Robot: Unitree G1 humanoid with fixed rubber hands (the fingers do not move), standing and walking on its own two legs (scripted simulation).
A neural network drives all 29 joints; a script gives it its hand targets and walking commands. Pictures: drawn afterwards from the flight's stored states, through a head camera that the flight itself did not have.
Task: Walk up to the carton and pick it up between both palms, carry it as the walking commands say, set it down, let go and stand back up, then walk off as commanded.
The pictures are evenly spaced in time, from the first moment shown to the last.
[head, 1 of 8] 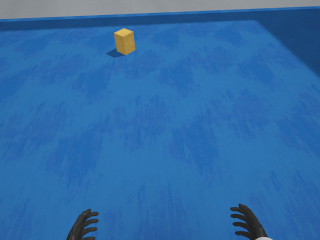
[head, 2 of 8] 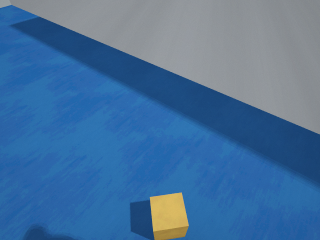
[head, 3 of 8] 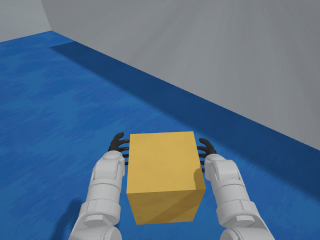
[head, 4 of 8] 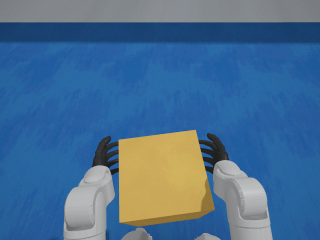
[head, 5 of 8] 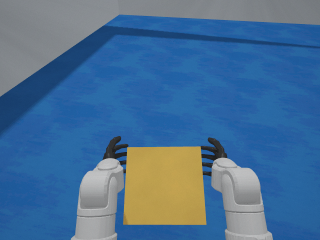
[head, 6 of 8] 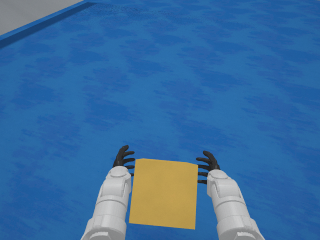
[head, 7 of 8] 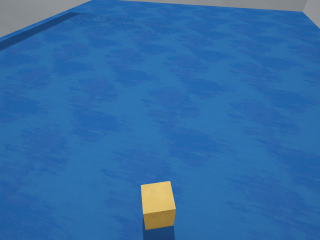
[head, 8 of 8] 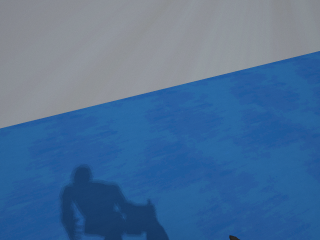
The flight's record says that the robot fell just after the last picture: no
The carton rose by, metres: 0.67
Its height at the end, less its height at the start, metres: +0.00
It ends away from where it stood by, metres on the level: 2.95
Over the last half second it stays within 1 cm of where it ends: yes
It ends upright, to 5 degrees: yes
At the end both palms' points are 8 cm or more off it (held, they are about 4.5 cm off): yes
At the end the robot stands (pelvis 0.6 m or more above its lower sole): yes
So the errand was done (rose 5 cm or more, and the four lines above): yes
